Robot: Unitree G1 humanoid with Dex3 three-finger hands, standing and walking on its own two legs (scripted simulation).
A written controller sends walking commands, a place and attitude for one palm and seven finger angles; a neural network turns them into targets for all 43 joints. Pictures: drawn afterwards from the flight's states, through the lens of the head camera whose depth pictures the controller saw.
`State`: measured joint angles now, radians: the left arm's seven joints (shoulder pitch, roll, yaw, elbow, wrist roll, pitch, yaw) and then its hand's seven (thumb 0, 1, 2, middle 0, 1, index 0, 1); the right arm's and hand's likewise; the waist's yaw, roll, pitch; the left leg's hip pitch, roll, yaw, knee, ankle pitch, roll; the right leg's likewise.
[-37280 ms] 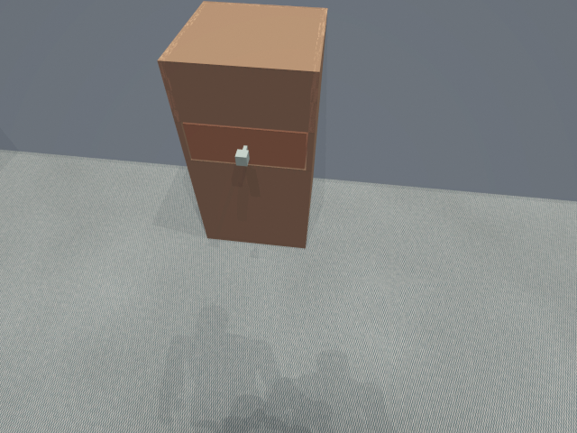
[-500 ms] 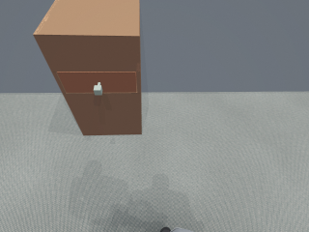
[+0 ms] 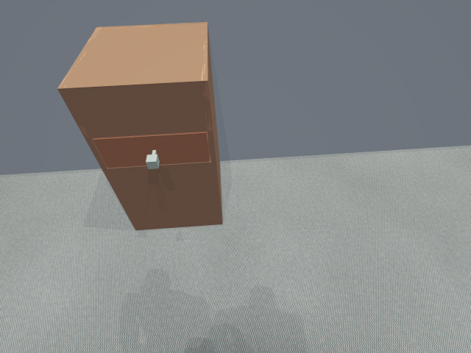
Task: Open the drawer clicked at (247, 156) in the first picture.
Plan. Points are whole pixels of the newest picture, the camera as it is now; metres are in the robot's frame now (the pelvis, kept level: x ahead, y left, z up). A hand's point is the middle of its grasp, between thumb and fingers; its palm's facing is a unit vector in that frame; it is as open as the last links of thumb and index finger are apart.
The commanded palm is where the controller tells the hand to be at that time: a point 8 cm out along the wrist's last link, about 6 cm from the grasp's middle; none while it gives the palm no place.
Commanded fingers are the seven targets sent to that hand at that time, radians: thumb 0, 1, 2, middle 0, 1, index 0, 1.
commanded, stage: let the arm hang, fingers relaxed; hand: left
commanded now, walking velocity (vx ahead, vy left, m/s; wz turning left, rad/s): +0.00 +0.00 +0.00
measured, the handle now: (153, 158) +0.76 +0.34 -0.24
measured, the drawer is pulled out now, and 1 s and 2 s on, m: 0.00 0.00 0.00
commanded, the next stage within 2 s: look to check the result in 0.22 s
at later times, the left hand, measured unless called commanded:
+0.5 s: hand out of the picture +0.02 +0.18 -0.17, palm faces +0.06 -0.98 -0.21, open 7.3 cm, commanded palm none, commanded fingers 0.00 0.90 0.90 -0.20 -0.30 -0.20 -0.30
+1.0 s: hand out of the picture +0.06 +0.18 -0.17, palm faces +0.05 -0.97 -0.22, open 7.3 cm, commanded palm none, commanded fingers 0.00 0.90 0.90 -0.20 -0.30 -0.20 -0.30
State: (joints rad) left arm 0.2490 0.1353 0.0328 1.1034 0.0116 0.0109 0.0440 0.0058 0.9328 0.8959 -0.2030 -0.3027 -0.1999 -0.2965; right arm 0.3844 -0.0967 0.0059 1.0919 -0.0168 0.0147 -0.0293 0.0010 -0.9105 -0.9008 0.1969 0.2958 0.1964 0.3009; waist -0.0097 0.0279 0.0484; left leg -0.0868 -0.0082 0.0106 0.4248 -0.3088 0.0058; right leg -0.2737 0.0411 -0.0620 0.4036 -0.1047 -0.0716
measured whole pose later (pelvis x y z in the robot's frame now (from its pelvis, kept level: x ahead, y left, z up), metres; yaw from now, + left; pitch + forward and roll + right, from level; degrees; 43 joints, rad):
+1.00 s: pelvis +0.03 +0.00 +0.00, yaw +1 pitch -1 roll +0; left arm 0.19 0.15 0.04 1.12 0.01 0.00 0.03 0.00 0.91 0.90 -0.20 -0.30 -0.20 -0.30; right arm 0.30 -0.15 -0.01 1.10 -0.01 0.00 -0.04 0.00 -0.91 -0.90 0.20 0.30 0.20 0.30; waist -0.01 0.03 0.08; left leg -0.03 0.00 0.00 0.38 -0.33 0.01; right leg -0.23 0.05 -0.07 0.41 -0.16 -0.07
